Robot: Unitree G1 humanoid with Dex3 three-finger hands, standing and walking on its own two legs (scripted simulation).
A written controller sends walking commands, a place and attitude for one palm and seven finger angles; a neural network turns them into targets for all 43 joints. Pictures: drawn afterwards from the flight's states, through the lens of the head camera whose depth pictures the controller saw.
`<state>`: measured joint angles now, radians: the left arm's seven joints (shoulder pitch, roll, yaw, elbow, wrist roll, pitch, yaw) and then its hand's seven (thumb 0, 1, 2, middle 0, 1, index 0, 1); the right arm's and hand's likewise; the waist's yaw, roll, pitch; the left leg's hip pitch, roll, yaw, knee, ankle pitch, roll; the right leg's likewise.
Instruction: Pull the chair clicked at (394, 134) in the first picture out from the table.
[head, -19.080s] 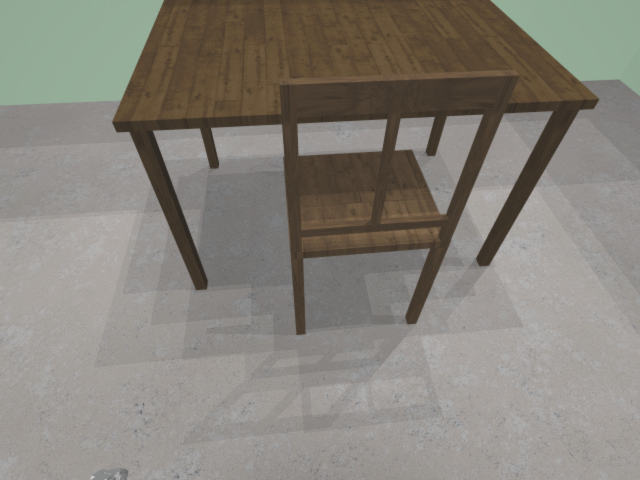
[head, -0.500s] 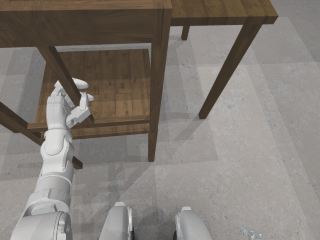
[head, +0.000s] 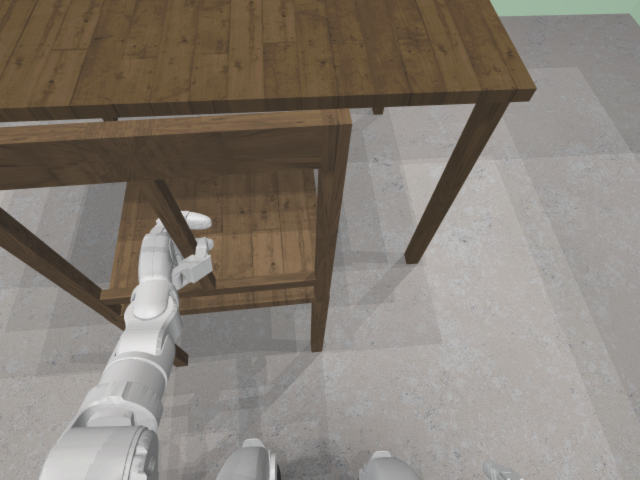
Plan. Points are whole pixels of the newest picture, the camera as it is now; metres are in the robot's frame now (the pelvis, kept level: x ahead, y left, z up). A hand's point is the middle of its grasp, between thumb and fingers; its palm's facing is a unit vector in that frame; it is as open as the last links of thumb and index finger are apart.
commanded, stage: step backward, pulling the chair out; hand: left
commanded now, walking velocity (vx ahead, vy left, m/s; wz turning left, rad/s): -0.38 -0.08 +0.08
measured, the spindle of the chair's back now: (186, 242) +0.43 +0.18 -0.03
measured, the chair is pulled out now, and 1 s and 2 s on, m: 0.05 0.19 0.32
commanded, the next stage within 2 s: none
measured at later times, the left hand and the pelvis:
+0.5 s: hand (223, 315) +0.32 +0.12 -0.03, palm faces +0.05 -0.99 -0.15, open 5.1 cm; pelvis -0.05 -0.01 +0.03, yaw -1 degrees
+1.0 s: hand (212, 358) +0.27 +0.13 -0.03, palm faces +0.06 -0.98 -0.19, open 5.3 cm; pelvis -0.09 -0.02 +0.02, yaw +0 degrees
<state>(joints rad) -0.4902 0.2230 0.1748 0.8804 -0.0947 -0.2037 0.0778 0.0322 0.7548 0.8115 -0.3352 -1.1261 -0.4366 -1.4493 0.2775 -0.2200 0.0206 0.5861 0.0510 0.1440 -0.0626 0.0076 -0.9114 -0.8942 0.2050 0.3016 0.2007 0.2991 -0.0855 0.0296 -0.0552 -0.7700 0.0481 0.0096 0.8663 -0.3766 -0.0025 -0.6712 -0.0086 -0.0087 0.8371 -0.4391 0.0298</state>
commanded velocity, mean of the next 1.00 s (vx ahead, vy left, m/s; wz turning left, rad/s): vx -0.38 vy -0.02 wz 0.09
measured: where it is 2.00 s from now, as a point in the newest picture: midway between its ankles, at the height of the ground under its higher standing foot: outside the picture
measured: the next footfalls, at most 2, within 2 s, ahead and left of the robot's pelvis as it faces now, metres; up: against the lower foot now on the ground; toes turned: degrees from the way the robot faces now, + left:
left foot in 1.14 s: -0.02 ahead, +0.12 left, +0.00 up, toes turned +1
left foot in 1.56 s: -0.09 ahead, +0.12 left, +0.00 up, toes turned +2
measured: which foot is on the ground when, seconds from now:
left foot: down 0.00-1.00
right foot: down 0.00-1.00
